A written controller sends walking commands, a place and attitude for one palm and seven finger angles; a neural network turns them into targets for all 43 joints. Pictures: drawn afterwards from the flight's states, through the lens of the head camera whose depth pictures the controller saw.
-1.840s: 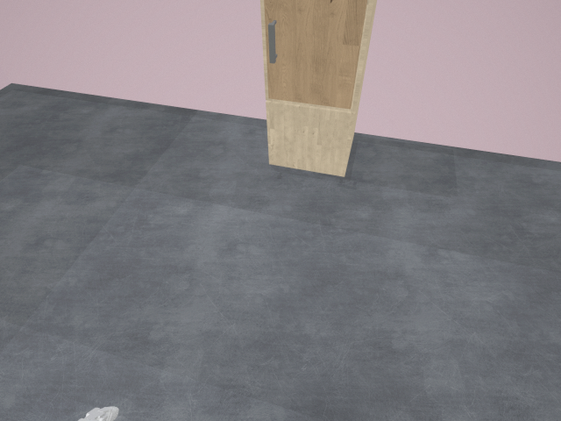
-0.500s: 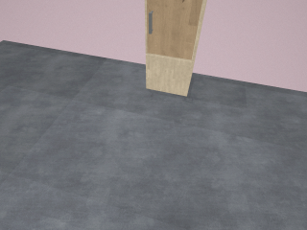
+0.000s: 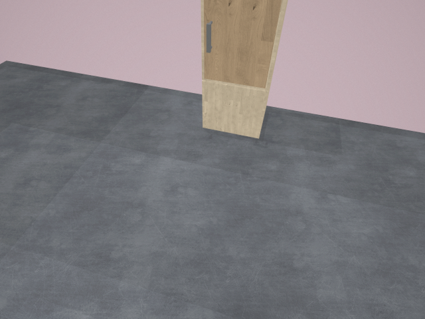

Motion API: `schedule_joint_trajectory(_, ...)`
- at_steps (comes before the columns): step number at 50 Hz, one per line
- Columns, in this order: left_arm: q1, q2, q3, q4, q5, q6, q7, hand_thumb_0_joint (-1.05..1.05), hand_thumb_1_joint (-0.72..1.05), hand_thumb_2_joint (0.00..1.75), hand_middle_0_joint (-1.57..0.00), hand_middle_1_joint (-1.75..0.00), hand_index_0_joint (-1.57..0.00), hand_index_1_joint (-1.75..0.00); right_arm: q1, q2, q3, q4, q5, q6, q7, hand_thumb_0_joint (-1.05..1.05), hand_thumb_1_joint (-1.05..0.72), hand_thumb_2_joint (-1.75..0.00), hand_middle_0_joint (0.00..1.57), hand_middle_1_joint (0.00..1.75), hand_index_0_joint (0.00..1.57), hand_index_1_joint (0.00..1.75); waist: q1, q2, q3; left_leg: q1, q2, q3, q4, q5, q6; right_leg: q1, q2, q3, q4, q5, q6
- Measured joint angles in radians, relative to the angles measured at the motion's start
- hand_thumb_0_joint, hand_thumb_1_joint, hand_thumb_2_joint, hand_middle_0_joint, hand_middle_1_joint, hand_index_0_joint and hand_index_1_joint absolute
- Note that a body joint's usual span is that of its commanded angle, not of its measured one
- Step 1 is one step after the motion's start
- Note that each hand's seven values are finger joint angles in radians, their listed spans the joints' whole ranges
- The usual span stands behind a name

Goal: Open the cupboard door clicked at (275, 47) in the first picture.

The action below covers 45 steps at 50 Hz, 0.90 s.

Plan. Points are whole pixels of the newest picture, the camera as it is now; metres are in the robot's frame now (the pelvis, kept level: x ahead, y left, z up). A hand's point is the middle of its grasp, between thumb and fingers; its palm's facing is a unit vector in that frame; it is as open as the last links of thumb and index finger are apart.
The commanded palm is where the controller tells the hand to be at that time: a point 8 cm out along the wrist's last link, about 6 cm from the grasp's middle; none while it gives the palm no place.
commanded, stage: walk to a spot facing it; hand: left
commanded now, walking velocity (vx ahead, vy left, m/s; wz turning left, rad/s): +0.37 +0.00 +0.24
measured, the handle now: (209, 36) +1.48 +0.10 -0.08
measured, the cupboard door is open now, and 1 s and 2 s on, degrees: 0 0 0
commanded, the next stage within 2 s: turn to face it in 1.28 s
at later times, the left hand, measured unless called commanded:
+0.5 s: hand (128, 306) +0.19 +0.20 -0.18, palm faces +0.04 -0.98 -0.17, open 7.3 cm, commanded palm none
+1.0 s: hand (136, 265) +0.29 +0.22 -0.21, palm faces +0.26 -0.95 -0.17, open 7.3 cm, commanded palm none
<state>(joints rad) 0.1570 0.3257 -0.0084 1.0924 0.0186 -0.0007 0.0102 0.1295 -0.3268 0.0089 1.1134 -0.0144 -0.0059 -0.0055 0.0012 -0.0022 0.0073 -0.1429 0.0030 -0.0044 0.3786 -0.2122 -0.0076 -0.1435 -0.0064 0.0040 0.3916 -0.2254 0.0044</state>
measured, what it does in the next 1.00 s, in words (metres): walks ahead: right foot, then left foot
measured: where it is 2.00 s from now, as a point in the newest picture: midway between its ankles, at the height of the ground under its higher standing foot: (203, 233)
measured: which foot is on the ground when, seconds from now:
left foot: down 0.00-0.60, up 0.62-0.96, down 0.98-1.00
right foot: down 0.00-0.20, up 0.22-0.58, down 0.60-0.98, up 1.00-1.00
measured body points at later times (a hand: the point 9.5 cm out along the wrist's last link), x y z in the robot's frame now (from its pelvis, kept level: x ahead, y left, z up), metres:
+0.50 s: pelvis +0.14 +0.02 -0.01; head +0.18 +0.03 +0.44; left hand +0.19 +0.26 -0.16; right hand +0.00 -0.17 -0.14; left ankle +0.00 +0.12 -0.74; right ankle +0.25 -0.11 -0.71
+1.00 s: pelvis +0.36 +0.04 -0.02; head +0.35 +0.07 +0.43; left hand +0.28 +0.27 -0.19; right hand +0.52 -0.18 -0.14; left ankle +0.42 +0.14 -0.75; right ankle +0.31 -0.11 -0.74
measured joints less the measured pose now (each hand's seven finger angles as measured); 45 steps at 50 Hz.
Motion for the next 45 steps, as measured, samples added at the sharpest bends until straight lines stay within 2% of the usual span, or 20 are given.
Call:
schedule_joint_trajectory(5,0.078,-0.049,0.005,-0.01,0.007,0.006,-0.014,0.01,0.9,0.9,-0.2,-0.3,-0.2,-0.3,0.083,0.045,0.0,-0.002,-0.01,0.014,0.007,0.0,-0.9,-0.9,0.2,0.3,0.2,0.3,0.003,0.003,-0.033,-0.05,0.006,-0.007,0.136,-0.132,0.016,-0.013,0.003,-0.015,0.063,-0.064,-0.004)
schedule_joint_trajectory(7,0.116,-0.072,0.01,-0.011,0.007,0.0,-0.016,0.01,0.9,0.9,-0.2,-0.3,-0.2,-0.3,0.124,0.066,-0.002,-0.001,-0.01,0.014,0.009,0.0,-0.9,-0.9,0.2,0.3,0.2,0.3,0.0,0.005,-0.037,-0.076,0.018,0.008,0.195,-0.168,0.023,-0.006,0.002,-0.033,0.076,-0.088,-0.001)
schedule_joint_trajectory(10,0.174,-0.097,0.02,0.0,0.006,-0.005,-0.016,0.01,0.9,0.9,-0.2,-0.3,-0.2,-0.3,0.176,0.103,-0.007,0.004,-0.007,0.001,0.012,0.0,-0.9,-0.9,0.2,0.3,0.2,0.3,0.003,-0.02,-0.029,-0.064,0.012,0.042,0.2,-0.134,0.03,0.003,-0.022,-0.04,0.125,-0.141,0.01)
schedule_joint_trajectory(12,0.208,-0.111,0.023,0.019,0.006,0.007,-0.015,0.01,0.9,0.9,-0.2,-0.3,-0.2,-0.3,0.206,0.128,-0.012,0.003,-0.011,-0.022,0.01,0.0,-0.9,-0.9,0.2,0.3,0.2,0.3,0.002,-0.038,-0.028,-0.041,-0.003,0.063,0.194,-0.165,0.038,-0.051,-0.039,-0.039,0.278,-0.213,-0.004)
schedule_joint_trajectory(15,0.21,-0.127,0.025,0.039,0.01,0.015,-0.018,0.01,0.9,0.9,-0.2,-0.3,-0.2,-0.3,0.264,0.169,-0.012,0.002,-0.008,-0.054,-0.007,0.0,-0.9,-0.9,0.2,0.3,0.2,0.3,-0.02,-0.04,-0.012,0.01,-0.011,0.064,0.127,-0.164,0.046,-0.188,-0.038,-0.053,0.565,-0.241,-0.012)
schedule_joint_trajectory(18,0.175,-0.135,0.033,0.024,0.01,0.008,-0.026,0.01,0.9,0.9,-0.2,-0.3,-0.2,-0.3,0.324,0.206,-0.01,0.026,-0.007,-0.066,-0.017,0.0,-0.9,-0.9,0.2,0.3,0.2,0.3,-0.033,-0.033,0.007,0.072,-0.014,0.046,0.035,-0.137,0.05,-0.302,-0.059,-0.077,0.649,-0.186,-0.001)
schedule_joint_trajectory(21,0.118,-0.145,0.04,-0.01,0.009,0.002,-0.033,0.01,0.9,0.9,-0.2,-0.3,-0.2,-0.3,0.372,0.23,-0.011,0.059,-0.005,-0.068,-0.023,0.0,-0.9,-0.9,0.2,0.3,0.2,0.3,-0.038,-0.022,0.025,0.129,-0.014,0.029,-0.038,-0.125,0.044,-0.38,-0.088,-0.087,0.584,-0.111,0.01)
schedule_joint_trajectory(24,0.052,-0.142,0.052,-0.042,0.007,-0.002,-0.031,0.01,0.92,0.9,-0.2,-0.3,-0.2,-0.3,0.399,0.242,-0.015,0.083,-0.007,-0.065,-0.024,0.0,-0.9,-0.9,0.2,0.3,0.21,0.3,-0.046,-0.011,0.046,0.181,-0.01,0.021,-0.077,-0.139,0.032,-0.407,-0.103,-0.098,0.434,-0.048,0.009)
schedule_joint_trajectory(28,-0.024,-0.139,0.061,-0.078,0.006,-0.019,-0.034,0.01,0.92,0.9,-0.19,-0.3,-0.2,-0.3,0.416,0.237,-0.024,0.1,-0.009,-0.061,-0.025,0.0,-0.9,-0.9,0.2,0.3,0.21,0.3,-0.065,0.008,0.067,0.235,0.009,0.015,-0.052,-0.211,0.008,-0.367,-0.081,-0.122,0.268,-0.002,-0.015)
schedule_joint_trajectory(30,-0.047,-0.134,0.062,-0.099,0.011,-0.049,-0.032,0.01,0.92,0.9,-0.19,-0.3,-0.2,-0.3,0.426,0.235,-0.028,0.105,-0.004,-0.057,-0.02,0.0,-0.9,-0.9,0.2,0.3,0.21,0.3,-0.063,0.009,0.069,0.197,0.021,0.009,0.11,-0.29,0.006,-0.308,-0.07,-0.137,0.202,0.059,-0.038)
schedule_joint_trajectory(32,-0.064,-0.141,0.064,-0.111,0.011,-0.077,-0.023,0.01,0.92,0.9,-0.19,-0.3,-0.2,-0.3,0.396,0.225,-0.034,0.102,0.005,-0.042,-0.014,0.0,-0.9,-0.9,0.2,0.3,0.21,0.3,-0.059,0.019,0.078,0.052,0.03,-0.003,0.482,-0.308,0.031,-0.303,-0.073,-0.163,0.274,0.038,-0.043)
schedule_joint_trajectory(34,-0.055,-0.152,0.06,-0.111,0.009,-0.084,-0.014,0.01,0.91,0.9,-0.19,-0.3,-0.2,-0.3,0.346,0.205,-0.047,0.087,0.004,-0.029,-0.009,0.0,-0.9,-0.9,0.2,0.3,0.21,0.3,-0.049,0.027,0.071,-0.096,0.042,0.006,0.761,-0.256,0.05,-0.26,-0.068,-0.184,0.275,-0.015,-0.041)
schedule_joint_trajectory(36,-0.028,-0.164,0.057,-0.097,0.012,-0.083,-0.003,0.0,0.91,0.9,-0.19,-0.3,-0.2,-0.3,0.284,0.181,-0.057,0.056,-0.003,-0.021,-0.006,0.0,-0.9,-0.9,0.2,0.3,0.2,0.3,-0.045,0.029,0.056,-0.218,0.066,0.031,0.859,-0.192,0.051,-0.207,-0.062,-0.199,0.23,-0.025,-0.032)
schedule_joint_trajectory(38,0.01,-0.175,0.059,-0.077,0.012,-0.079,0.007,0.0,0.92,0.9,-0.2,-0.3,-0.2,-0.3,0.222,0.16,-0.066,0.013,-0.008,-0.016,-0.003,0.0,-0.91,-0.9,0.2,0.3,0.2,0.3,-0.044,0.028,0.037,-0.31,0.091,0.051,0.835,-0.149,0.04,-0.157,-0.056,-0.211,0.177,-0.023,-0.029)
schedule_joint_trajectory(40,0.047,-0.163,0.071,-0.061,0.013,-0.077,0.018,-0.01,0.94,0.9,-0.2,-0.3,-0.2,-0.3,0.168,0.148,-0.074,-0.03,-0.01,-0.015,0.002,0.0,-0.91,-0.9,0.2,0.3,0.2,0.3,-0.038,0.023,0.016,-0.368,0.112,0.067,0.743,-0.112,0.026,-0.112,-0.05,-0.222,0.128,-0.024,-0.026)
schedule_joint_trajectory(45,0.131,-0.129,0.065,-0.016,0.02,-0.061,0.003,-0.01,0.94,0.9,-0.2,-0.3,-0.2,-0.3,0.064,0.137,-0.078,-0.107,-0.009,-0.025,0.024,0.0,-0.91,-0.9,0.19,0.3,0.2,0.3,-0.007,0.0,-0.003,-0.368,0.127,0.106,0.436,-0.048,0.012,-0.014,-0.048,-0.238,0.071,-0.061,-0.003)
